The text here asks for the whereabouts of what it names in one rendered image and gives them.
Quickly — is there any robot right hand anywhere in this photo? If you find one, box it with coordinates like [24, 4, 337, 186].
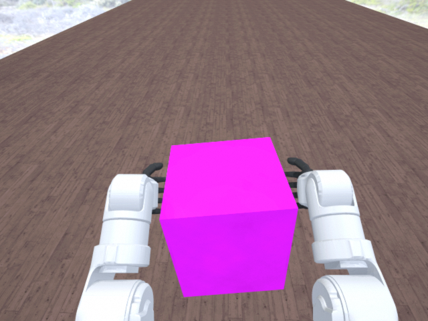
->
[284, 158, 313, 209]

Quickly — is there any carton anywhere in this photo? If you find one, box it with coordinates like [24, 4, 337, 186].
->
[159, 137, 298, 297]

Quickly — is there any right robot forearm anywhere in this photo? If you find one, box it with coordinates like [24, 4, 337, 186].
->
[297, 170, 399, 321]

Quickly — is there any robot left hand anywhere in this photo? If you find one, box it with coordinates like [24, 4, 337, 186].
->
[142, 163, 166, 214]

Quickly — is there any left robot upper arm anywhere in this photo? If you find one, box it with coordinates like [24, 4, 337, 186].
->
[77, 280, 154, 321]

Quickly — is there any right robot upper arm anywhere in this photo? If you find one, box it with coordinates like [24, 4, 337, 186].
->
[312, 275, 398, 321]

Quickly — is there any left robot forearm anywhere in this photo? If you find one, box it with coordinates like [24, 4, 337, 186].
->
[76, 174, 158, 321]

